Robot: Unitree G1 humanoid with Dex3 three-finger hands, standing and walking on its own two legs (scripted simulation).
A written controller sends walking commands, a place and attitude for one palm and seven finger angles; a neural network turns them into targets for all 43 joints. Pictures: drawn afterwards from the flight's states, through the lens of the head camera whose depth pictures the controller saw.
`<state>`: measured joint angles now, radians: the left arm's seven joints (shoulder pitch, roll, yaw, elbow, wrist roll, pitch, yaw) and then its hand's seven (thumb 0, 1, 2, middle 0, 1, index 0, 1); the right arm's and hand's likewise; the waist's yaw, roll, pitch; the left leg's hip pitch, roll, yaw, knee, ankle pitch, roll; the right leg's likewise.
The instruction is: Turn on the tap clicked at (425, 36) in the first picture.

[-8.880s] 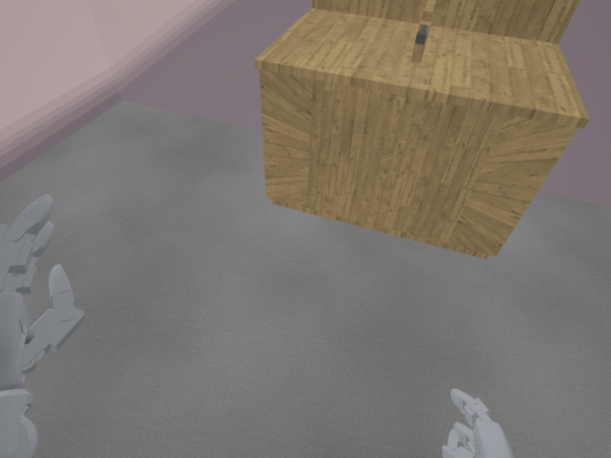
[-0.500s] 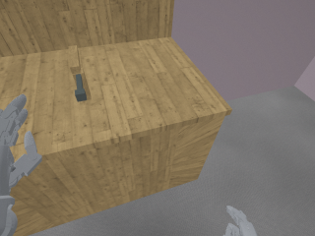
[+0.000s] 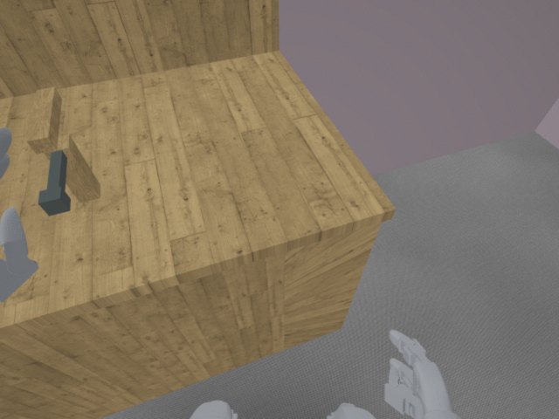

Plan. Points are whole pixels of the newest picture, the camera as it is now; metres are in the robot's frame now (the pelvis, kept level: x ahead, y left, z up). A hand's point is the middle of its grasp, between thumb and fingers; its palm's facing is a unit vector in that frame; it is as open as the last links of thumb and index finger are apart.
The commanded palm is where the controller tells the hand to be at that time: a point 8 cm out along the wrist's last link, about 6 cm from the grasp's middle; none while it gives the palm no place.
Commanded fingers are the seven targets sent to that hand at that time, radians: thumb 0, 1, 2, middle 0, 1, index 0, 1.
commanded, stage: shuffle to correct the standing spot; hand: left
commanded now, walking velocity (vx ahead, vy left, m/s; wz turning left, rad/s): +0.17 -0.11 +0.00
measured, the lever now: (55, 201) +0.36 +0.35 +0.11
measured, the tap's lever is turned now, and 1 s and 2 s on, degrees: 0 0 0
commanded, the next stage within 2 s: come to a stop and stand still in 0.02 s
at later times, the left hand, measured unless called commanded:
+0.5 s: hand (99, 195) +0.27 +0.19 +0.23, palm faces +0.45 -0.76 -0.47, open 7.4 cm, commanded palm +0.22 +0.24 +0.21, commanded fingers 0.00 0.90 0.90 -0.20 -0.30 -0.20 -0.30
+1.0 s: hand (26, 242) +0.23 +0.26 +0.21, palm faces +0.50 -0.78 -0.37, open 7.4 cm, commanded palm +0.18 +0.28 +0.21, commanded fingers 0.00 0.90 0.90 -0.20 -0.30 -0.20 -0.30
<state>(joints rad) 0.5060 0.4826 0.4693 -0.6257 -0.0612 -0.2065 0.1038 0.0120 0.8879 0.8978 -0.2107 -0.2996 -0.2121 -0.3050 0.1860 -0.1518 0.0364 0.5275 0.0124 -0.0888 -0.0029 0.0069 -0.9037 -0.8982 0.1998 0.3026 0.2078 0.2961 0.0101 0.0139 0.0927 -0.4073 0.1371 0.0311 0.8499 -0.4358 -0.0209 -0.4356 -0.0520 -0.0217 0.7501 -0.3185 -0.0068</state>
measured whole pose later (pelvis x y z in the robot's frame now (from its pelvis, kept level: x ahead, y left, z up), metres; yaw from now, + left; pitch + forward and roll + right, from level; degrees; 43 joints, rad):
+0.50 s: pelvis +0.08 -0.05 +0.03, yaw +3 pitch +0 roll +1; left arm 0.49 0.40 0.40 -0.55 -0.05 -0.21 0.15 0.01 0.89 0.90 -0.21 -0.30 -0.21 -0.31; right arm 0.16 -0.20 0.02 0.57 0.01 -0.09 -0.03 0.01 -0.91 -0.90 0.20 0.30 0.21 0.30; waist -0.01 0.02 0.04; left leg -0.32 0.03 0.03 0.68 -0.35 -0.02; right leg -0.26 0.01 -0.06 0.54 -0.27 -0.06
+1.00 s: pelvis +0.04 -0.01 +0.03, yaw +4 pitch -2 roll -1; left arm 0.46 0.37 0.38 -0.50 -0.05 -0.15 0.16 0.01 0.89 0.90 -0.21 -0.30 -0.21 -0.30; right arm 0.21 -0.19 0.04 0.58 0.01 -0.09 -0.06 0.01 -0.91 -0.90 0.20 0.30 0.21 0.30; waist 0.01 0.00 0.03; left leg -0.26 0.04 0.05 0.50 -0.21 0.00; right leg -0.24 -0.02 -0.05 0.45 -0.18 0.00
